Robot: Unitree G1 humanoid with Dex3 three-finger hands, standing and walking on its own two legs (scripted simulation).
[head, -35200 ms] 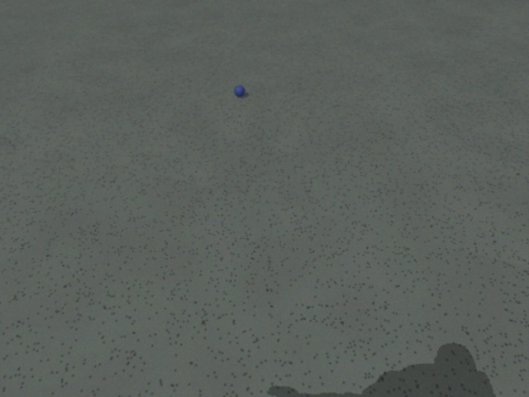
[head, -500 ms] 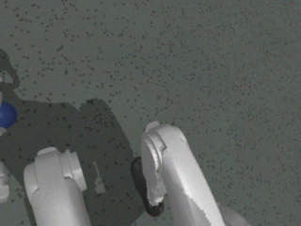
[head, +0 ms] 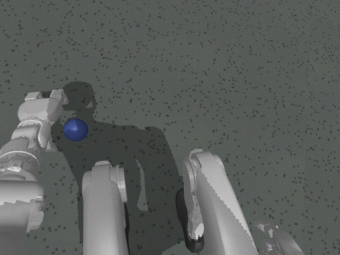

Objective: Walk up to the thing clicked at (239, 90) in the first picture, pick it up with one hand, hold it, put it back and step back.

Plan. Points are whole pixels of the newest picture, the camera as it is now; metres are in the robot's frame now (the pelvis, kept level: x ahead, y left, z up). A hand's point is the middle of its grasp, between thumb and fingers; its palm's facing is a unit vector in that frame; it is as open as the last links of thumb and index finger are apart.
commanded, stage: withdraw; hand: left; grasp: from above
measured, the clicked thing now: (76, 129) +0.48 +0.26 -0.33
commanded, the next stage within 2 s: home in 0.16 s
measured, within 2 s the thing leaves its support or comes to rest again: neither
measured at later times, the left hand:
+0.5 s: hand (49, 113) +0.48 +0.28 -0.16, palm faces -0.32 -0.10 -0.94, open 12.9 cm
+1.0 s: hand (7, 183) +0.29 +0.24 +0.06, palm faces -0.16 -0.80 -0.59, open 7.6 cm
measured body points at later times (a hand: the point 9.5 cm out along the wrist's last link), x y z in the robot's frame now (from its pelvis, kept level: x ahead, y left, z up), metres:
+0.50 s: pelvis +0.02 +0.01 -0.02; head +0.24 +0.04 +0.37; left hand +0.49 +0.28 -0.11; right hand +0.06 -0.25 -0.15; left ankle +0.10 +0.13 -0.34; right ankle +0.11 -0.12 -0.34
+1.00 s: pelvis +0.02 +0.01 +0.17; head +0.15 +0.05 +0.60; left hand +0.30 +0.28 +0.10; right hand +0.24 -0.24 +0.08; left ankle +0.09 +0.13 -0.34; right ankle +0.11 -0.12 -0.34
